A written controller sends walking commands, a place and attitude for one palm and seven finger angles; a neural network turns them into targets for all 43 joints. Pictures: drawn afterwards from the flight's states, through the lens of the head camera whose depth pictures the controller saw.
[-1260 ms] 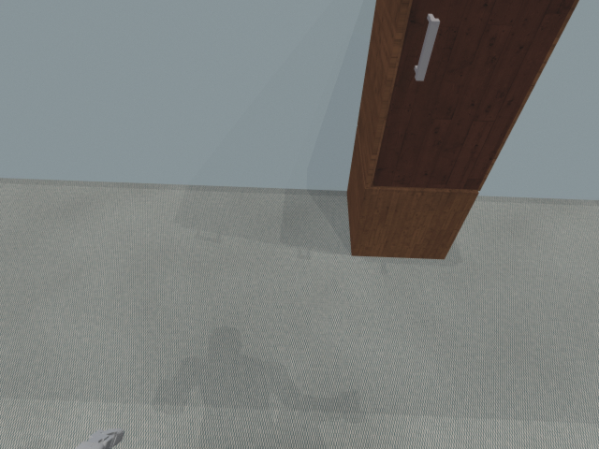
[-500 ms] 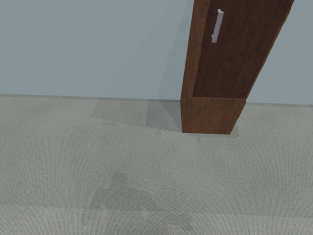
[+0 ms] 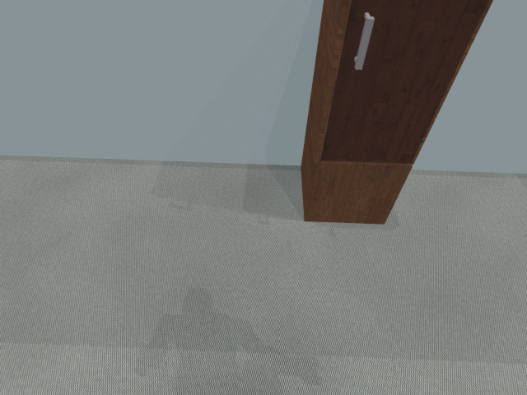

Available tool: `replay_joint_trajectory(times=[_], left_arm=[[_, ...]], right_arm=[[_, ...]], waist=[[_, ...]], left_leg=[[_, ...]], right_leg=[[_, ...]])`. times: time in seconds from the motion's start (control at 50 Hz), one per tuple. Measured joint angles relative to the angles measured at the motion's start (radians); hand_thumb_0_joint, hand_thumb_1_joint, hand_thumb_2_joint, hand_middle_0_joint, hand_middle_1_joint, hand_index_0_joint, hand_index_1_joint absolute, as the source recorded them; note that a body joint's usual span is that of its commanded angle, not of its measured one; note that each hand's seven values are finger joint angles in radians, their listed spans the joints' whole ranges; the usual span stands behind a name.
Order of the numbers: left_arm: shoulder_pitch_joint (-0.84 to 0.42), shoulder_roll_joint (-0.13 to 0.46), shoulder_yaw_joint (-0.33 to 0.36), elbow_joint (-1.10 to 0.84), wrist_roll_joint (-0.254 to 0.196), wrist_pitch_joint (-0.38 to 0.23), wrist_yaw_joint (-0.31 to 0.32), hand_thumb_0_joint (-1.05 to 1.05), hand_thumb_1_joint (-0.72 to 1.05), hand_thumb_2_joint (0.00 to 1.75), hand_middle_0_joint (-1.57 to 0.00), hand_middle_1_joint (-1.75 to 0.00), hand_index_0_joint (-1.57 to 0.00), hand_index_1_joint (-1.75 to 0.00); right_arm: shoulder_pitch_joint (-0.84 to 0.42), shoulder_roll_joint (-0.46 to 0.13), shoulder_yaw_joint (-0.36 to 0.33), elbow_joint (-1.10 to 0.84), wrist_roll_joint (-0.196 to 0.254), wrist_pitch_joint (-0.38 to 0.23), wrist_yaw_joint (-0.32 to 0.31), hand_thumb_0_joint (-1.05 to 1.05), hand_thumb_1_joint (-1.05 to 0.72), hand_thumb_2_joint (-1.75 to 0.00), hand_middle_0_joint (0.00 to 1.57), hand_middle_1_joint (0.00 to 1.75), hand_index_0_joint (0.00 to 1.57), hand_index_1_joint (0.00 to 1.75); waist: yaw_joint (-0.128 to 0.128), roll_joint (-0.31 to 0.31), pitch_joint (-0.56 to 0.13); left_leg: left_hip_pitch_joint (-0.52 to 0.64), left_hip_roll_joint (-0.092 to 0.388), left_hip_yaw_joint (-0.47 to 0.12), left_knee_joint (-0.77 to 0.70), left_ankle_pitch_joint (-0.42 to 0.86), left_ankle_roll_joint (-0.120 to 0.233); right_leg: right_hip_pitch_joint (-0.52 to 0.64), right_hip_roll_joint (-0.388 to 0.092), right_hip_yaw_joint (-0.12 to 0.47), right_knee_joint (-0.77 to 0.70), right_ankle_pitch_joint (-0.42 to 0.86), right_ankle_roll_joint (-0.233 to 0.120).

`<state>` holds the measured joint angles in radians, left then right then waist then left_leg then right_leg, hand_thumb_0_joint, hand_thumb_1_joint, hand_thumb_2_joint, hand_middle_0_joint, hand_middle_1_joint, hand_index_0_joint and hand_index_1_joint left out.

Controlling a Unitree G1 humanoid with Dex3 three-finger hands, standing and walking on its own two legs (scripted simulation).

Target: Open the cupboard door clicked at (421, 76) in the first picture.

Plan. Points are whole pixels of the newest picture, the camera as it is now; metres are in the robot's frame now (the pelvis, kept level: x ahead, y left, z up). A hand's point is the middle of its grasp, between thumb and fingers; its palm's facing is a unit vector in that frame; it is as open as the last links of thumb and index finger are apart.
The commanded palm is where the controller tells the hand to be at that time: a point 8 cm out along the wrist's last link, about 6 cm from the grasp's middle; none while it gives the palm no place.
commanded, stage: look at it before walking up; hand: left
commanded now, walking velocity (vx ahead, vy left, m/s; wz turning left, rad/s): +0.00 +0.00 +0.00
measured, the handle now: (362, 41) +0.99 -0.22 +0.11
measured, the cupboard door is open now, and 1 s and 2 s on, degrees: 0 0 0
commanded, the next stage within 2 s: walk to a spot facing it in 0.28 s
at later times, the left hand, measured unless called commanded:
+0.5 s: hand out of the picture +0.08 +0.24 -0.16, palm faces -0.03 -0.94 -0.34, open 7.4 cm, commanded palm none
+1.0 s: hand out of the picture +0.06 +0.15 -0.17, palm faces -0.22 -0.94 -0.26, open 7.4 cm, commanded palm none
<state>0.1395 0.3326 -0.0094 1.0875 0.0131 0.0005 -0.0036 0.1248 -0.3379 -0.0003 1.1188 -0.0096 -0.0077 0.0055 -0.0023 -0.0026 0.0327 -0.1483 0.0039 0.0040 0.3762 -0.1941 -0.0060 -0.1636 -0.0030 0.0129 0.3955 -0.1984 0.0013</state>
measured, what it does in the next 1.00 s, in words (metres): lifts its left foot, turning right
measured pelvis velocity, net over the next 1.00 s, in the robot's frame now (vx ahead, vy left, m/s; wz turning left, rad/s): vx -0.02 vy -0.03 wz -0.29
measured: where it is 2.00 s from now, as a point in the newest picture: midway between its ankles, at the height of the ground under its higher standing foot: outside the picture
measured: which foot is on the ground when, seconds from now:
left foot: down 0.00-0.80, up 0.82-1.00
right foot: down 0.00-1.00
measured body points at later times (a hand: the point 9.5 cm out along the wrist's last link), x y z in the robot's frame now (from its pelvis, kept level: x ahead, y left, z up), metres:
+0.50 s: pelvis +0.01 +0.00 +0.00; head +0.01 +0.00 +0.45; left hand +0.08 +0.29 -0.13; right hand +0.09 -0.29 -0.13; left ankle +0.01 +0.12 -0.74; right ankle +0.01 -0.12 -0.74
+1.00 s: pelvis -0.02 -0.03 -0.01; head +0.03 -0.07 +0.44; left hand +0.07 +0.20 -0.15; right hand +0.00 -0.30 -0.16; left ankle +0.00 +0.13 -0.66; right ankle -0.01 -0.11 -0.75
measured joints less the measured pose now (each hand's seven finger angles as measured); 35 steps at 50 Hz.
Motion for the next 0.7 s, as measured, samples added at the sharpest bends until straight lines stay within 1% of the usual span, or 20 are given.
replay_joint_trajectory(times=[0.4,0.46,0.54,0.66,0.68,0.7], left_arm=[[-0.004,0.005,0.0,0.005,0.0,-0.003,0.002,0.0,0.9,0.9,-0.21,-0.3,-0.2,-0.3],[-0.004,0.004,0.004,-0.003,0.0,0.001,0.002,0.0,0.9,0.9,-0.21,-0.3,-0.2,-0.3],[0.015,-0.012,0.013,-0.029,0.0,0.027,0.01,0.0,0.9,0.9,-0.21,-0.3,-0.2,-0.3],[0.049,-0.049,0.025,-0.08,0.004,0.059,-0.003,0.0,0.9,0.9,-0.2,-0.3,-0.2,-0.3],[0.054,-0.055,0.028,-0.088,0.005,0.063,-0.005,0.0,0.9,0.9,-0.2,-0.3,-0.2,-0.3],[0.059,-0.061,0.031,-0.096,0.005,0.066,-0.008,0.0,0.9,0.9,-0.2,-0.3,-0.2,-0.3]], right_arm=[[-0.019,0.001,0.002,-0.001,0.002,-0.001,-0.002,0.0,-0.9,-0.9,0.2,0.29,0.2,0.3],[-0.025,0.002,0.0,-0.008,0.0,0.0,-0.004,0.0,-0.9,-0.9,0.2,0.29,0.2,0.3],[-0.028,0.023,-0.009,-0.042,-0.001,0.013,-0.017,0.0,-0.9,-0.9,0.2,0.29,0.2,0.3],[-0.008,0.079,-0.022,-0.104,-0.003,0.031,-0.02,0.0,-0.9,-0.9,0.2,0.29,0.2,0.3],[-0.004,0.087,-0.024,-0.111,-0.003,0.033,-0.019,0.0,-0.9,-0.9,0.2,0.29,0.2,0.3],[-0.001,0.094,-0.026,-0.116,-0.004,0.034,-0.019,0.0,-0.9,-0.9,0.2,0.29,0.2,0.3]], waist=[[0.004,0.0,0.001],[0.01,0.001,0.003],[0.018,0.0,0.01],[0.018,-0.017,0.038],[0.021,-0.022,0.045],[0.025,-0.024,0.054]], left_leg=[[0.02,0.0,0.0,-0.014,-0.005,0.0],[0.016,0.003,0.007,-0.008,-0.009,-0.001],[-0.012,0.015,0.039,0.041,-0.036,-0.004],[-0.068,0.032,0.098,0.138,-0.086,-0.005],[-0.073,0.034,0.112,0.153,-0.094,-0.006],[-0.075,0.039,0.127,0.167,-0.103,-0.006]], right_leg=[[0.021,0.0,-0.001,-0.014,-0.005,0.001],[0.013,0.003,0.007,-0.008,-0.005,0.0],[-0.031,0.016,0.039,0.045,-0.02,0.0],[-0.131,0.037,0.091,0.182,-0.063,-0.003],[-0.155,0.034,0.082,0.233,-0.081,-0.001],[-0.179,0.029,0.064,0.297,-0.126,0.003]])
